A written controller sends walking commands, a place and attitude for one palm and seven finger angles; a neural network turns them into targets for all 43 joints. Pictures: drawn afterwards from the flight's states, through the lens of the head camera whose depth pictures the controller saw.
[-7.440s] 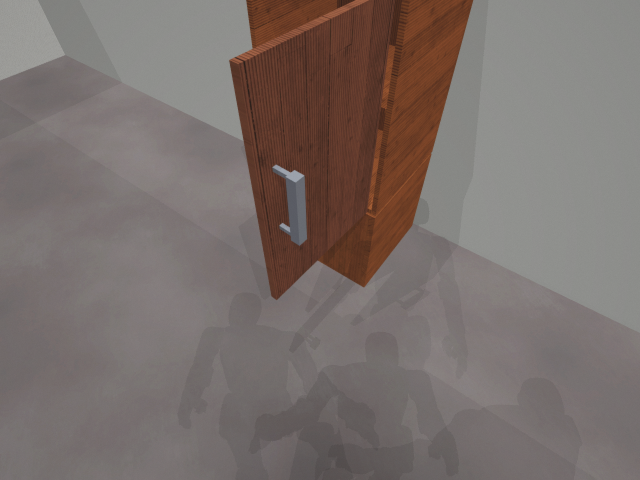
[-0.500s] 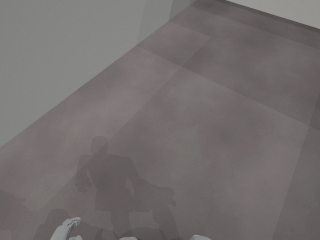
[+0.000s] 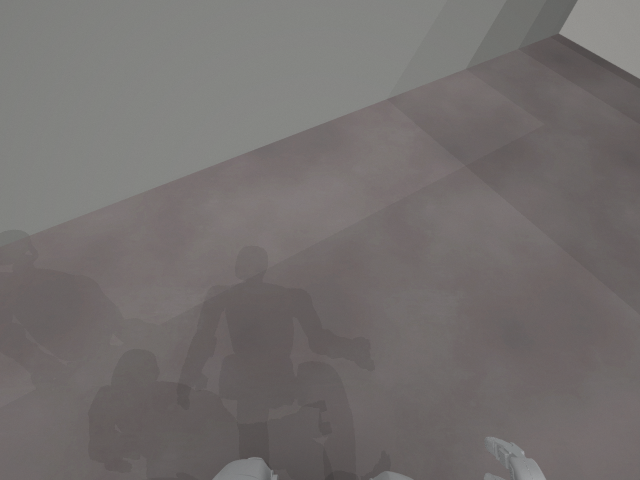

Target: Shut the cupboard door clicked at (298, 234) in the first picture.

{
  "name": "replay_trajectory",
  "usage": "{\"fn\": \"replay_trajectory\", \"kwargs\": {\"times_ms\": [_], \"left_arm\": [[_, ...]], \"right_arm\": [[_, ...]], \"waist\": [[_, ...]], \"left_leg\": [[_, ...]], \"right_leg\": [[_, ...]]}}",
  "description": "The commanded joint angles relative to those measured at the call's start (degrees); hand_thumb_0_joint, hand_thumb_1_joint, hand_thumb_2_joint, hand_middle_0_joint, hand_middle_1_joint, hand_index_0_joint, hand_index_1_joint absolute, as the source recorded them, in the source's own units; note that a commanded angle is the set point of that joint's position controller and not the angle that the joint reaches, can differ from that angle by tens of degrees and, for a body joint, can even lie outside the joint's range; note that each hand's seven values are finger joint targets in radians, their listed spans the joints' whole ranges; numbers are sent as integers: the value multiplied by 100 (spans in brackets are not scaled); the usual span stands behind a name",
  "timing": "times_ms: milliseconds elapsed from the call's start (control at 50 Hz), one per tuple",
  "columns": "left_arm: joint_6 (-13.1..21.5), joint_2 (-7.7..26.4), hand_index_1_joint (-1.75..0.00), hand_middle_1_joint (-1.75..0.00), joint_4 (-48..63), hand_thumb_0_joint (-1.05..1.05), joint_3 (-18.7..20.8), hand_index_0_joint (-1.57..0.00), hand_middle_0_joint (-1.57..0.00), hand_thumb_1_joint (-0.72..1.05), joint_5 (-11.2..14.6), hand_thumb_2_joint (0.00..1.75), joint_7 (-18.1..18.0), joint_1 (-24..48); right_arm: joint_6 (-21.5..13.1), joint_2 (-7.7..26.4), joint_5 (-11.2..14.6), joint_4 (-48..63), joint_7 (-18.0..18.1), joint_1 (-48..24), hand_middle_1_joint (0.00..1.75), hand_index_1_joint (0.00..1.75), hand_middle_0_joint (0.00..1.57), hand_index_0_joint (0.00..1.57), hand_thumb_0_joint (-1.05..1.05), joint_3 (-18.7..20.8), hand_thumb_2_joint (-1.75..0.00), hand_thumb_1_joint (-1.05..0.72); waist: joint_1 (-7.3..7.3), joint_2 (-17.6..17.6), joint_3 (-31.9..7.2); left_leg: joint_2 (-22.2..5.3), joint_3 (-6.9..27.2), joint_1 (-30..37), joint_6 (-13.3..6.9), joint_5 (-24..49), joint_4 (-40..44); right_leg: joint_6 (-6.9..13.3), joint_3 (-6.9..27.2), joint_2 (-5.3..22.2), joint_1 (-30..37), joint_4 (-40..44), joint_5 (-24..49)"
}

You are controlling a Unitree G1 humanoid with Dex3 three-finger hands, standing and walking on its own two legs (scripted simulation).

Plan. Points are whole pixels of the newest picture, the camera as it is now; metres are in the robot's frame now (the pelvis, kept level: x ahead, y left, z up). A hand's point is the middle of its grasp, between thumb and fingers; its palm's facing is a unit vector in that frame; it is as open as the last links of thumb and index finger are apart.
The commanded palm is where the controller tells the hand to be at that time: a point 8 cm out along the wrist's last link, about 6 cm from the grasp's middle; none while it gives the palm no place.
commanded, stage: walk to a spot facing it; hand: left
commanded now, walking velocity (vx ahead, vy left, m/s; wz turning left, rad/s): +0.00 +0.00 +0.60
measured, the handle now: out of the picture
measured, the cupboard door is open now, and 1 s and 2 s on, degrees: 87 87 87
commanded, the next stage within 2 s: none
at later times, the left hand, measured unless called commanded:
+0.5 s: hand out of the picture +0.08 +0.16 -0.13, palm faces +0.24 -0.93 -0.29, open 7.4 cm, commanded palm none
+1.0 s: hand out of the picture -0.07 +0.18 -0.17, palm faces +0.59 -0.77 -0.25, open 7.4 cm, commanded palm none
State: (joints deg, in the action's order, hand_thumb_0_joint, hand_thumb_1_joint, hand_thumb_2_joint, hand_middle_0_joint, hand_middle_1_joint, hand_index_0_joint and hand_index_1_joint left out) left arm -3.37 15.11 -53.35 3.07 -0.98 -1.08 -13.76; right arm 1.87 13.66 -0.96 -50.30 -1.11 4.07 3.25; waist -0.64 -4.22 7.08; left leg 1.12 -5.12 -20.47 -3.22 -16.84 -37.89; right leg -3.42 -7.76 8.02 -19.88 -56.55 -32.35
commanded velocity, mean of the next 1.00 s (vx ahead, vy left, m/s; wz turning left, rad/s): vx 0.00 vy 0.00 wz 0.60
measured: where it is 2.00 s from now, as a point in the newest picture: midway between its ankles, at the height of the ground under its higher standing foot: (255, 459)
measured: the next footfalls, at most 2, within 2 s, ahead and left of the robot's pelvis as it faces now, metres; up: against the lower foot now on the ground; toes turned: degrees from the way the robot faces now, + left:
right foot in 0.40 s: +0.06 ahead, -0.16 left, +0.00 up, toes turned +13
left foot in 0.84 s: +0.02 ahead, +0.07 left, +0.00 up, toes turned +36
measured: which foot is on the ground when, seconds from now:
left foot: down 0.00-0.40, up 0.42-0.82, down 0.84-1.00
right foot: up 0.00-0.38, down 0.40-0.84, up 0.86-1.00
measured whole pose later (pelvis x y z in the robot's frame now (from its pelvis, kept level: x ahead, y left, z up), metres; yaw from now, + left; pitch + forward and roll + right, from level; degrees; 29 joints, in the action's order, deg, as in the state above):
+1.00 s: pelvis +0.01 -0.03 +0.01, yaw +35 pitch +0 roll -1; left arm -4.1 16.3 -53.1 3.8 -1.5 -0.7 -11.8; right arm 1.8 13.1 -1.1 -50.3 0.1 5.1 2.5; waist -1.3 -3.6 5.8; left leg 2.1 -1.6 -18.3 -3.3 -14.4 -32.6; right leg -4.4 -2.3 6.1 -27.3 -65.8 -25.3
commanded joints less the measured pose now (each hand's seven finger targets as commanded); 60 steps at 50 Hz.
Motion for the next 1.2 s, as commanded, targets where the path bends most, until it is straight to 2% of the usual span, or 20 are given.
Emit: {"fn": "replay_trajectory", "kwargs": {"times_ms": [0,80,240,340,360,380,400,420,440,500,660,760,780,800,820,840,900,960,1040,1180], "left_arm": [[141,525,-30,-30,706,0,186,-20,-20,90,-19,90,7,618],[117,497,-30,-30,540,0,208,-20,-20,90,-46,90,74,250],[186,379,-30,-30,829,0,134,-20,-20,90,-5,90,35,792],[285,494,-30,-30,676,0,175,-20,-20,90,59,90,-17,75],[337,764,-30,-30,627,0,251,-20,-20,90,31,90,-58,-184],[376,1293,-30,-30,641,0,348,-20,-20,90,-65,90,-105,-225],[356,1280,-30,-30,709,0,274,-20,-20,90,-42,90,-116,-70],[343,1038,-30,-30,802,0,180,-20,-20,90,-25,90,-94,315],[364,740,-30,-30,828,0,170,-20,-20,90,-5,90,-126,536],[420,508,-30,-30,773,0,76,-20,-20,90,39,90,-92,355],[414,732,-30,-30,481,0,195,-20,-20,90,-34,90,-111,-450],[385,952,-30,-30,434,0,262,-20,-20,90,-42,90,-45,-315],[380,968,-30,-30,463,0,279,-20,-20,90,-1,90,-26,-171],[358,856,-30,-30,555,0,252,-20,-20,90,37,90,8,-51],[331,382,-30,-30,825,0,124,-20,-20,90,79,90,42,188],[225,525,-30,-30,962,0,93,-20,-20,90,36,90,-16,571],[152,573,-30,-30,715,0,180,-20,-20,90,-17,90,-9,558],[105,569,-30,-30,529,0,207,-20,-20,90,-61,90,74,177],[123,522,-30,-30,587,0,187,-20,-20,90,-54,90,62,343],[282,423,-30,-30,856,0,144,-20,-20,90,-35,90,157,849]], "right_arm": [[-33,1297,-27,208,195,578,30,30,20,20,0,292,-90,-90],[-92,1135,-3,254,180,375,30,30,20,20,0,229,-90,-90],[-61,1197,-47,117,154,762,30,30,20,20,0,340,-90,-90],[1,1096,12,236,149,439,30,30,20,20,0,383,-90,-90],[4,841,62,292,127,441,30,30,20,20,0,357,-90,-90],[-9,448,96,396,105,469,30,30,20,20,0,304,-90,-90],[3,758,20,399,84,369,30,30,20,20,0,347,-90,-90],[42,690,-22,357,24,543,30,30,20,20,0,337,-90,-90],[117,654,-23,197,30,558,30,30,20,20,0,376,-90,-90],[160,510,0,86,-29,521,30,30,20,20,0,277,-90,-90],[145,338,34,202,-52,-165,30,30,20,20,0,119,-90,-90],[59,450,30,230,-39,76,30,30,20,20,0,104,-90,-90],[33,580,7,149,-30,452,30,30,20,20,0,151,-90,-90],[-10,990,-18,41,-11,964,30,30,20,20,0,262,-90,-90],[-52,1662,-38,-7,36,1434,30,30,20,20,0,432,-90,-90],[-7,1711,32,-114,87,1630,30,30,20,20,0,406,-90,-90],[-35,1315,-15,185,203,606,30,30,20,20,0,285,-90,-90],[-89,1122,-5,261,199,287,30,30,20,20,0,207,-90,-90],[-96,1163,3,211,171,489,30,30,20,20,0,242,-90,-90],[-121,1169,-68,72,132,890,30,30,20,20,0,337,-90,-90]], "waist": [[334,1453,-832],[81,1141,-929],[257,1321,-1008],[-90,1281,-1228],[-222,569,-1319],[-277,-1254,-1237],[-217,-1011,-1031],[27,-588,-806],[141,-998,-777],[171,-687,-693],[-185,-684,-862],[12,-724,-936],[268,-561,-1063],[559,305,-1415],[791,2092,-1601],[771,1435,-1572],[355,1438,-912],[68,1316,-827],[109,881,-828],[322,1398,-896]], "left_leg": [[-1762,2291,926,-741,1551,1933],[-1311,1933,785,-491,851,2103],[-1241,2492,1026,-624,1504,1801],[-832,2614,132,-297,1703,1172],[-484,2350,-708,1,674,645],[388,1040,-1724,544,-1264,-775],[169,940,-1518,555,-1853,-2109],[53,1008,-1430,536,-1426,-2763],[-69,975,-1490,590,-1207,-3066],[-186,618,-1550,774,-615,-3073],[-235,99,-1095,751,-791,-1218],[-5,-252,192,502,-354,235],[0,-194,901,413,289,814],[-636,593,2064,96,1619,1138],[-2415,3016,2727,-856,4064,1479],[-2634,2966,2452,-1201,4439,1424],[-1808,2369,1133,-807,1937,1895],[-1314,1934,798,-485,1087,2095],[-1271,2202,812,-554,683,2178],[-1146,2949,903,-626,-1060,2237]], "right_leg": [[-110,888,-61,-1304,-1259,512],[-145,837,-236,-1080,-869,1154],[-143,779,-568,-687,764,779],[-9,696,-824,1184,2940,1715],[133,1309,-158,2137,3794,1755],[740,2945,1516,2545,4279,1925],[1190,3014,2117,1509,4246,2474],[1223,2303,1696,1100,4139,2539],[1068,2075,1385,1088,4044,3031],[890,895,861,1549,3598,4857],[949,436,1131,2355,3182,5920],[782,68,1220,1698,2491,5776],[592,-130,1130,1289,1932,5455],[254,-383,829,285,867,4116],[-182,-310,-108,-1358,-658,-396],[-81,584,-80,-1484,-1143,-607],[-119,898,-35,-1371,-1288,447],[-144,857,-167,-1153,-1093,1121],[-184,833,-296,-1099,-522,1179],[-83,697,-604,-772,1090,746]]}}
